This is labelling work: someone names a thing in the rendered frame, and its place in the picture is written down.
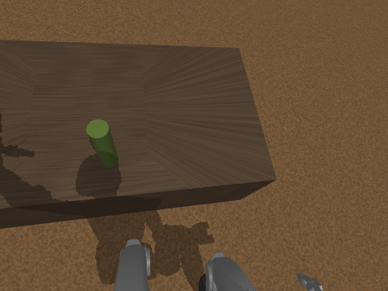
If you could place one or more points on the can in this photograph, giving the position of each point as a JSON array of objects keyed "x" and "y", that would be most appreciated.
[{"x": 101, "y": 138}]

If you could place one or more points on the right robot hand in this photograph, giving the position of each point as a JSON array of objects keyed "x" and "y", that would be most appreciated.
[{"x": 309, "y": 283}]

